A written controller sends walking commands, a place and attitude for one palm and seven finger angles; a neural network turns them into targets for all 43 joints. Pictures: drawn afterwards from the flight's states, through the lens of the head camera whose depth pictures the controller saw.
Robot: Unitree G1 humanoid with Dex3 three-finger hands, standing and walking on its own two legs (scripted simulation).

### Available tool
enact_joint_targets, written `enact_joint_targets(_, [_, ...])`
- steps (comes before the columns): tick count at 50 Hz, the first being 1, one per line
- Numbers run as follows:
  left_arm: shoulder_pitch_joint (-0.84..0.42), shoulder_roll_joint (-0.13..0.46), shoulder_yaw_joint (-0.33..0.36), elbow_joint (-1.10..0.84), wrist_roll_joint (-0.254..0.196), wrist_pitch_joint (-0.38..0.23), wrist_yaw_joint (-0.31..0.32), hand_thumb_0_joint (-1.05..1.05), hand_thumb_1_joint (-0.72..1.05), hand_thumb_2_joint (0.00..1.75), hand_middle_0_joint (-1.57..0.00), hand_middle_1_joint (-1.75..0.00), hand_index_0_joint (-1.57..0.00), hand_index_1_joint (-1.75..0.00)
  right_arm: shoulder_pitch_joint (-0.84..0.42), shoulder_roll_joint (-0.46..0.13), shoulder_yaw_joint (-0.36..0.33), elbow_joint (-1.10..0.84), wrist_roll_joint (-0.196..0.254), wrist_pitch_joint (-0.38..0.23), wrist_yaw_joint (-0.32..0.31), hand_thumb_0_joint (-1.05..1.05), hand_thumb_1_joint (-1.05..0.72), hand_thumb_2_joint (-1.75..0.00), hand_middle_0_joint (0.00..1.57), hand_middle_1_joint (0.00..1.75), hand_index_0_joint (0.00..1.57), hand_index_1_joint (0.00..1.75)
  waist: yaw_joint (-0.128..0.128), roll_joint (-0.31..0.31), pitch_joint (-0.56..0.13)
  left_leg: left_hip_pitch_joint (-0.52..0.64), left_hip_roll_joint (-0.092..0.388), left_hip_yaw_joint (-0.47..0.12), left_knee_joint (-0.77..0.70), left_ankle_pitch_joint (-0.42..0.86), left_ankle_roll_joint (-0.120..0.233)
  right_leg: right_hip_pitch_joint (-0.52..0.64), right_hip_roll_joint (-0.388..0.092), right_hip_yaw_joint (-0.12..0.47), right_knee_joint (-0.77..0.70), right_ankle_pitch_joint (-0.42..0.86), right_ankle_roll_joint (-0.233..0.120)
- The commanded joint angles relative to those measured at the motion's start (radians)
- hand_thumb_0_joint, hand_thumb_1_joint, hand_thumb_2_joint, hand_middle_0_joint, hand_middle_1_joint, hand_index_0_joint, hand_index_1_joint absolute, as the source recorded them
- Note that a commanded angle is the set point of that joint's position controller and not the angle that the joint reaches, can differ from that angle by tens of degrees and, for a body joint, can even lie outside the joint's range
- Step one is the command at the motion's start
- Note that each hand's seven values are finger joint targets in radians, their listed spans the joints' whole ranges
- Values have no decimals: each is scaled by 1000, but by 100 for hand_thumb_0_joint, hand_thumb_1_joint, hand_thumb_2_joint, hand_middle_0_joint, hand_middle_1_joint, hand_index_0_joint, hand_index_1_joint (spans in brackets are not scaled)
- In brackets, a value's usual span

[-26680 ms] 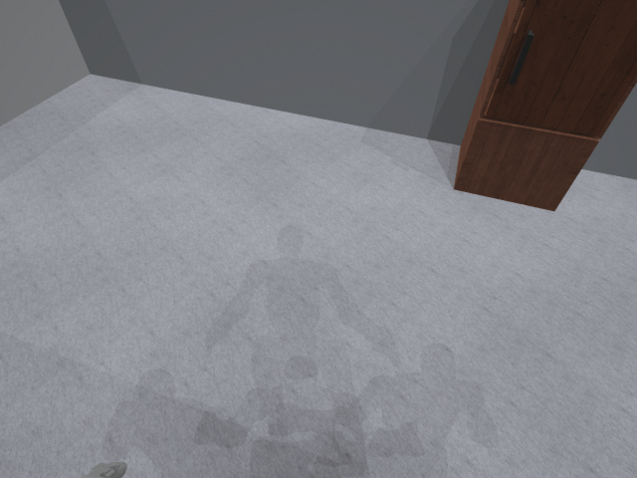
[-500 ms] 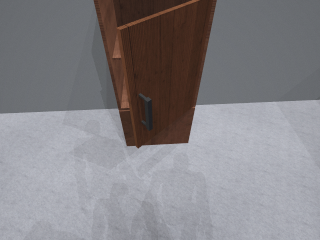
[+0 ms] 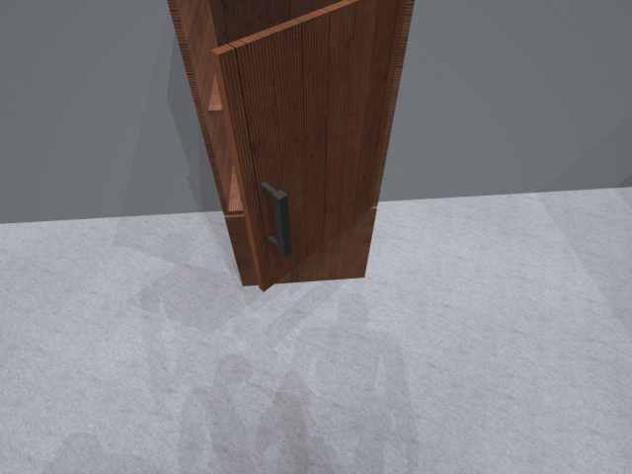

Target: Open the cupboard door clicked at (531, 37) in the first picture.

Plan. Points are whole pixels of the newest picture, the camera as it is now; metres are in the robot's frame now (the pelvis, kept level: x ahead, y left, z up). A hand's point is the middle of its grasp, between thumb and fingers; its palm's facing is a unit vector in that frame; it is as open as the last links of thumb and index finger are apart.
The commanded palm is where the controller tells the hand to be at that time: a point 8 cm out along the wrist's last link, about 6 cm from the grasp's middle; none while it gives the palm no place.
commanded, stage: walk to a spot facing it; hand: left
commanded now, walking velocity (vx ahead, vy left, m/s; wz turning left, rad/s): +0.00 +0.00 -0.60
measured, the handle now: (276, 220) +0.58 +0.12 -0.10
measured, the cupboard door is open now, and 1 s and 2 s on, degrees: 40 40 40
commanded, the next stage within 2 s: none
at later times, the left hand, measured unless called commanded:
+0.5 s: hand out of the picture +0.08 +0.15 -0.16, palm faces -0.16 -0.95 -0.28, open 7.4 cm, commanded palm none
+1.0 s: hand (230, 423) +0.22 +0.15 -0.17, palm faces -0.50 -0.83 -0.24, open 7.4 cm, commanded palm none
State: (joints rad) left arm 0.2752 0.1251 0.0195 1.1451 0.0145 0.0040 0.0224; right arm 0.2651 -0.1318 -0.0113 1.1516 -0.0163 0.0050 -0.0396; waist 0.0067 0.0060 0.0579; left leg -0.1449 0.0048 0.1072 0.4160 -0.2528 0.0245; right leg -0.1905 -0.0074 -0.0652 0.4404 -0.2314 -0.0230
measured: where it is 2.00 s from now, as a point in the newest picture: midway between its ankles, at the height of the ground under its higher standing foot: outside the picture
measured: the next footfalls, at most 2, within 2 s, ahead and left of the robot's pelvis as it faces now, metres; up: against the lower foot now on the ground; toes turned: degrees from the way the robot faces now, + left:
left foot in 0.78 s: +0.13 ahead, +0.10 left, +0.00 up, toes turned -27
right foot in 1.12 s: -0.02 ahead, -0.13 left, +0.00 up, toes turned -41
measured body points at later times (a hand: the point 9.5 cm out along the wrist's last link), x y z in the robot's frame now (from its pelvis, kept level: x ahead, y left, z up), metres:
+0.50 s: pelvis +0.00 -0.04 +0.00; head +0.05 -0.07 +0.45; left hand +0.09 +0.20 -0.14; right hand +0.05 -0.32 -0.15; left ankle +0.02 +0.13 -0.66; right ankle -0.01 -0.10 -0.74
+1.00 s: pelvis +0.03 +0.00 +0.00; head +0.09 -0.01 +0.44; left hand +0.24 +0.20 -0.15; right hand -0.05 -0.24 -0.14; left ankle +0.09 +0.12 -0.74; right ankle -0.05 -0.11 -0.68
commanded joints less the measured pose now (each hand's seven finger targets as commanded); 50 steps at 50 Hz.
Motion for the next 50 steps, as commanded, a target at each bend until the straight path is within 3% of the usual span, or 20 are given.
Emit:
enact_joint_targets(1, [22,126,55,-74,7,14,0,0,90,90,-20,-30,-20,-30,77,-134,-42,-55,-4,8,-20,0,-90,-90,20,30,20,30,-20,19,11,-12,169,-96,-36,76,25,-113,-76,123,16,143,-26])
enact_joint_targets(5, [-3,115,73,-134,15,32,-16,0,90,90,-20,-30,-20,-30,56,-188,-68,-105,-10,3,-26,0,-90,-90,20,30,20,30,-11,140,5,-28,313,-191,-108,66,103,-193,-7,71,252,-41,-4])
enact_joint_targets(8, [-34,102,80,-174,17,39,-25,0,90,90,-20,-30,-20,-30,25,-203,-74,-142,-20,-1,-22,0,-90,-90,20,30,20,30,-6,147,19,-52,386,-183,-100,197,153,-215,-25,57,390,-244,7])
enact_joint_targets(10, [34,102,81,-168,13,29,-29,0,90,90,-20,-30,-20,-30,-23,-213,-75,-168,-19,-1,-20,0,-90,-90,20,30,20,30,35,73,-13,-68,333,-82,37,290,98,-95,-24,44,209,-115,6])
enact_joint_targets(11, [85,127,88,-156,18,21,-26,0,90,90,-20,-30,-20,-30,-44,-210,-79,-185,-10,4,-17,0,-90,-90,20,30,20,30,60,-58,-20,-124,249,-13,176,190,38,-21,-41,107,50,113,-9])
enact_joint_targets(12, [103,234,104,-155,27,11,-13,0,90,90,-20,-30,-20,-30,-40,-156,-76,-212,4,8,-12,0,-90,-90,20,30,20,30,53,-325,-41,-300,93,98,385,-133,-41,82,-260,428,-82,319,-86])
enact_joint_targets(13, [132,279,108,-160,11,14,-8,0,90,90,-20,-30,-20,-30,-85,-151,-72,-232,4,21,-4,0,-90,-90,20,30,20,30,86,-296,-28,-359,25,4,598,-385,-55,55,-351,545,-150,363,-177])
enact_joint_targets(15, [56,248,108,-181,8,12,7,0,90,90,-20,-30,-20,-30,-132,-159,-78,-236,2,29,-1,0,-90,-90,20,30,20,30,44,-190,-3,-452,53,-133,742,-262,-53,61,-279,537,-132,293,-177])
enact_joint_targets(19, [29,234,104,-210,3,-1,8,0,90,90,-20,-30,-20,-30,-136,-149,-72,-241,0,30,3,0,-90,-90,20,30,20,30,27,-77,-94,-432,54,-143,715,-137,-79,133,-201,436,-91,390,-136])
enact_joint_targets(24, [60,248,107,-223,6,4,4,0,90,90,-20,-30,-20,-30,-189,-163,-73,-278,3,33,-3,0,-90,-90,20,30,20,30,41,-126,-89,-451,35,-156,657,-124,-90,172,-165,455,-80,473,-114])
enact_joint_targets(28, [55,265,110,-253,12,8,0,0,90,90,-20,-30,-20,-30,-234,-165,-70,-314,7,26,-1,0,-90,-90,20,30,20,30,45,-114,-77,-413,22,-154,582,-140,-91,117,-170,509,-79,417,-165])
enact_joint_targets(34, [0,290,119,-290,15,15,-3,0,90,90,-20,-30,-20,-30,-193,-161,-66,-343,19,5,-1,0,-90,-90,20,30,20,30,19,-146,-102,-237,-17,-148,304,-137,-70,32,-140,562,-27,441,-160])
enact_joint_targets(36, [-39,277,114,-299,10,17,-3,0,90,90,-20,-30,-20,-30,-113,-173,-68,-326,21,-4,-6,0,-90,-90,20,30,20,30,-22,-136,-114,-43,-10,-157,95,-17,-64,-96,-95,544,26,356,-100])
enact_joint_targets(37, [-54,247,107,-313,3,19,-3,0,90,90,-20,-30,-20,-30,-50,-216,-72,-310,15,-14,-12,0,-90,-90,20,30,20,30,-48,-30,-136,115,85,-233,-42,17,-34,-220,-22,471,97,192,-55])
enact_joint_targets(38, [-20,189,94,-333,-7,20,-17,0,90,90,-20,-30,-20,-30,-27,-319,-87,-322,-4,-23,-15,0,-90,-90,20,30,20,30,-40,258,-142,216,363,-523,-136,76,71,-408,121,291,288,-219,13])
enact_joint_targets(39, [-53,213,94,-351,3,14,-27,0,90,90,-20,-30,-20,-30,-10,-346,-88,-336,-11,-14,-20,0,-90,-90,20,30,20,30,-40,235,-102,99,514,-612,-155,176,180,-419,84,159,521,-413,53])
enact_joint_targets(40, [-57,227,100,-344,17,16,-36,0,90,90,-20,-30,-20,-30,-22,-321,-77,-344,-22,-14,-15,0,-90,-90,20,30,20,30,-35,107,-71,-13,478,-560,-158,128,194,-392,57,152,665,-373,60])
enact_joint_targets(42, [-52,225,104,-319,19,25,-42,0,90,90,-20,-30,-20,-30,-81,-264,-54,-357,-21,-16,-15,0,-90,-90,20,30,20,30,9,204,-41,-68,367,-384,-113,253,140,-405,18,148,781,-271,76])
enact_joint_targets(44, [-56,197,91,-317,10,33,-55,0,90,90,-20,-30,-20,-30,-82,-245,-47,-355,-19,-19,-14,0,-90,-90,20,30,20,30,18,185,-65,-18,288,-217,-74,399,105,-397,2,95,741,-209,87])
enact_joint_targets(50, [-153,172,64,-336,4,29,-65,0,90,90,-20,-30,-20,-30,40,-287,-70,-302,-17,-11,-3,0,-90,-90,20,30,20,30,-43,224,-106,44,299,-98,8,534,91,-222,11,-20,353,-215,64])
